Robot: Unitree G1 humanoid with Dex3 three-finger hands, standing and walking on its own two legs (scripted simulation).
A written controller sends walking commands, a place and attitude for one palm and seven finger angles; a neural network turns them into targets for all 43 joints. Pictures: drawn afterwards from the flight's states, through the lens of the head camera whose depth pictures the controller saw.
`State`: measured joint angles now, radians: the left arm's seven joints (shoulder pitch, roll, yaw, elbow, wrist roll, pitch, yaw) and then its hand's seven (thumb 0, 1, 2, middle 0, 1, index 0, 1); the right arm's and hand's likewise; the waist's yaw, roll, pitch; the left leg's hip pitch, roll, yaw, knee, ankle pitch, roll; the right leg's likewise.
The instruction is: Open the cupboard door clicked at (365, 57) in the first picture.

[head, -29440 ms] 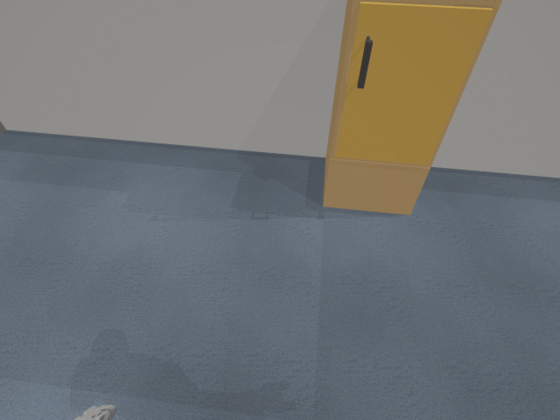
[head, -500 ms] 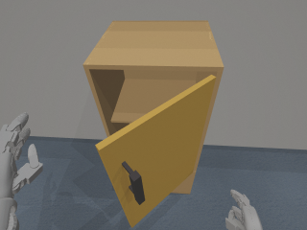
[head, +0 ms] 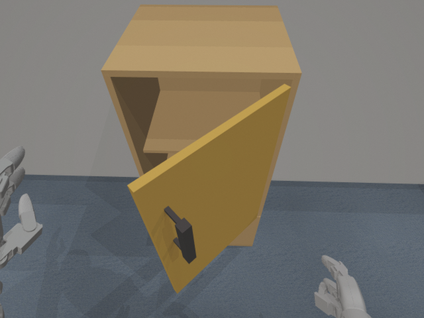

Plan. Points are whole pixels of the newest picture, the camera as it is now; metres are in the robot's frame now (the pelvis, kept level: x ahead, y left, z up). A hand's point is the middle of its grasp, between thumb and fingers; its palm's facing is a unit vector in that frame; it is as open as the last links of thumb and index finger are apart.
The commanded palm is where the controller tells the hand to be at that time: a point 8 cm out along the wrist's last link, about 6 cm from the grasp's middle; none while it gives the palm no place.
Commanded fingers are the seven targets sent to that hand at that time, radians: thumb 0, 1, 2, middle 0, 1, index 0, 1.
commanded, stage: step back with the hand held close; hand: left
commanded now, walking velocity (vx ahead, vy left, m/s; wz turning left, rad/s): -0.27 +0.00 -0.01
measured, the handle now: (180, 235) +0.27 +0.09 -0.01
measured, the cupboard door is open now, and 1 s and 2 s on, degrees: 45 45 45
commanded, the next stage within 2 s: stop stepping back and stand still in 0.64 s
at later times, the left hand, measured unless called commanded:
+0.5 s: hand out of the picture +0.07 +0.29 +0.16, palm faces +0.47 -0.74 -0.48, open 7.4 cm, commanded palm +0.01 +0.33 +0.17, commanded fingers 0.00 0.90 0.90 -0.20 -0.30 -0.20 -0.30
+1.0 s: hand out of the picture -0.05 +0.28 +0.18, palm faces +0.42 -0.76 -0.49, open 7.4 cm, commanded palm -0.10 +0.33 +0.17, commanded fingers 0.00 0.90 0.90 -0.20 -0.30 -0.20 -0.30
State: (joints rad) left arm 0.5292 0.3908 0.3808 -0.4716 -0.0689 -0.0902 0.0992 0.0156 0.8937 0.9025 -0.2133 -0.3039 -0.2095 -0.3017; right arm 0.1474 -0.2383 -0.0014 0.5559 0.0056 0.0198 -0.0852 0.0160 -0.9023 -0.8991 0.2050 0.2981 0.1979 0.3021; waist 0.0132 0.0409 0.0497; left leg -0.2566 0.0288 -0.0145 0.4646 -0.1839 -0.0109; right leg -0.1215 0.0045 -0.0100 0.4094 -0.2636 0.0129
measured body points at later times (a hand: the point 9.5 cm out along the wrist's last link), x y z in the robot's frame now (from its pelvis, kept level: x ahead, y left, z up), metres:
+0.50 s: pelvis -0.11 +0.02 -0.02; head -0.09 +0.03 +0.43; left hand +0.04 +0.33 +0.19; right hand +0.08 -0.20 -0.10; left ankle +0.02 +0.13 -0.73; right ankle -0.03 -0.12 -0.74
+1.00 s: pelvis -0.22 +0.02 -0.02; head -0.22 +0.04 +0.43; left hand -0.08 +0.32 +0.20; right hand -0.04 -0.19 -0.10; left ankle -0.11 +0.10 -0.72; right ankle -0.34 -0.08 -0.74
